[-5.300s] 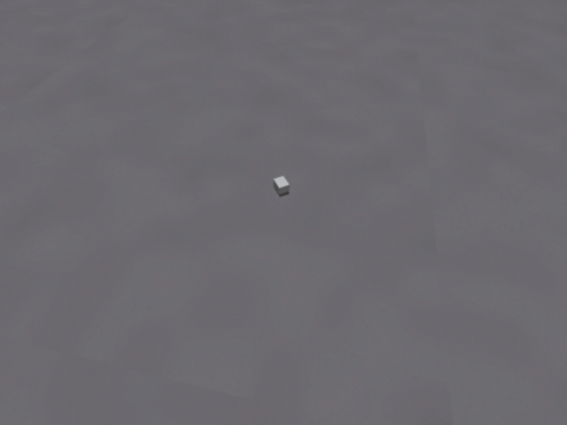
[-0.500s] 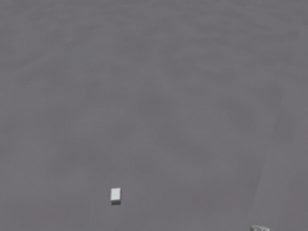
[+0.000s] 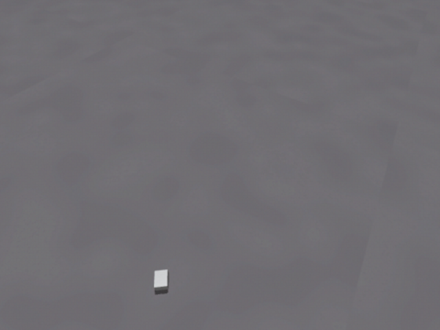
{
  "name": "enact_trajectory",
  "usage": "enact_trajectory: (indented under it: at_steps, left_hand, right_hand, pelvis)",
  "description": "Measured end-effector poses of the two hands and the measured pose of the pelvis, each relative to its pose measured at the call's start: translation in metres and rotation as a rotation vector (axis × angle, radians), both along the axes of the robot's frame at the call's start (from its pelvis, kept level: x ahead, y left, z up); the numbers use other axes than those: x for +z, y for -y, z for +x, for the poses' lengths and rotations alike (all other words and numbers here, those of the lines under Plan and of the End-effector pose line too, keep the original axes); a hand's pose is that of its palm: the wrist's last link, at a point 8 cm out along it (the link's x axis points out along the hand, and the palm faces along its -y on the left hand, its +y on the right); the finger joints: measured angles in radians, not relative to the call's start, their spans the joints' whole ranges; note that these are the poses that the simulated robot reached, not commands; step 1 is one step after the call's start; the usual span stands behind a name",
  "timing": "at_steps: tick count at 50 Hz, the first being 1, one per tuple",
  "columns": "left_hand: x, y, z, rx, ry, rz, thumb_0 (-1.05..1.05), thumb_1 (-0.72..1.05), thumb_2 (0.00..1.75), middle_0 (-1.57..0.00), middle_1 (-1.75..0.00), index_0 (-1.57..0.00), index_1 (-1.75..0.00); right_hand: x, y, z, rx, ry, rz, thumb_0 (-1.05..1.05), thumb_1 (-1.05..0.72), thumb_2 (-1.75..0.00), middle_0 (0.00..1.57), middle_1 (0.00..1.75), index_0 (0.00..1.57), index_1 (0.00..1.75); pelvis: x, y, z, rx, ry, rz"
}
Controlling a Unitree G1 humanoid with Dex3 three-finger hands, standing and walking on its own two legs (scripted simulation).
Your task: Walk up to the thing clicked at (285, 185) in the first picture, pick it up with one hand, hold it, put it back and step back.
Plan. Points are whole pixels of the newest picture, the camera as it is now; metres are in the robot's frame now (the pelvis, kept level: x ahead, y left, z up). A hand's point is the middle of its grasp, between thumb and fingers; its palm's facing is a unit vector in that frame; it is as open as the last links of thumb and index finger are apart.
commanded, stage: stand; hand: left
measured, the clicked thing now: (161, 279) +0.43 +0.22 -0.76
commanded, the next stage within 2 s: none
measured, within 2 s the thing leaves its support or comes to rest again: neither
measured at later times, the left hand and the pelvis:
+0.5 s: hand out of the picture +0.08 +0.24 -0.16, palm faces -0.01 -0.94 -0.34, open 7.4 cm; pelvis +0.00 -0.01 +0.00, yaw +1 degrees
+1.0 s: hand out of the picture +0.08 +0.24 -0.16, palm faces +0.00 -0.94 -0.33, open 7.4 cm; pelvis +0.01 -0.01 +0.00, yaw +1 degrees
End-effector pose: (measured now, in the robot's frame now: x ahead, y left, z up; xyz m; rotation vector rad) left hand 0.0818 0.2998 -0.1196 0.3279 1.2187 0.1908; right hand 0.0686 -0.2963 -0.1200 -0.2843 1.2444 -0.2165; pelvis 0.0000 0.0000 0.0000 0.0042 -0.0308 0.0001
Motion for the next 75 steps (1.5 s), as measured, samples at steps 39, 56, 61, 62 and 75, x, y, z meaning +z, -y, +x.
enact_trajectory:
  at_steps: [39,56,61,62,75]
  left_hand:
    - [0.000,0.014,-0.009,0.030,-0.017,-0.010,0.00,0.91,0.89,-0.21,-0.30,-0.21,-0.30]
    - [-0.001,0.013,-0.006,0.034,-0.013,-0.015,0.00,0.91,0.89,-0.21,-0.30,-0.21,-0.30]
    - [0.000,0.012,-0.009,0.038,-0.018,-0.014,0.00,0.91,0.89,-0.21,-0.30,-0.20,-0.30]
    - [0.000,0.012,-0.010,0.039,-0.020,-0.014,0.00,0.91,0.89,-0.21,-0.30,-0.20,-0.30]
    - [-0.001,0.011,-0.015,0.045,-0.037,-0.011,0.00,0.91,0.89,-0.21,-0.30,-0.20,-0.30]
  right_hand:
    - [0.002,0.011,0.017,0.033,0.001,-0.007,0.01,-0.90,-0.89,0.20,0.30,0.20,0.30]
    - [0.004,0.010,0.021,0.044,0.011,-0.015,0.01,-0.90,-0.89,0.20,0.30,0.20,0.30]
    - [0.004,0.010,0.023,0.048,0.012,-0.015,0.01,-0.90,-0.89,0.20,0.30,0.20,0.30]
    - [0.004,0.009,0.023,0.049,0.012,-0.015,0.01,-0.90,-0.89,0.20,0.30,0.20,0.30]
    - [0.003,0.008,0.024,0.055,0.003,-0.011,0.01,-0.90,-0.89,0.20,0.30,0.20,0.30]
  pelvis:
    - [0.002,0.012,0.008,0.019,-0.003,-0.006]
    - [0.002,0.011,0.010,0.022,-0.001,-0.005]
    - [0.002,0.010,0.010,0.022,-0.002,-0.005]
    - [0.002,0.010,0.010,0.022,-0.002,-0.005]
    - [0.002,0.010,0.012,0.025,-0.006,-0.004]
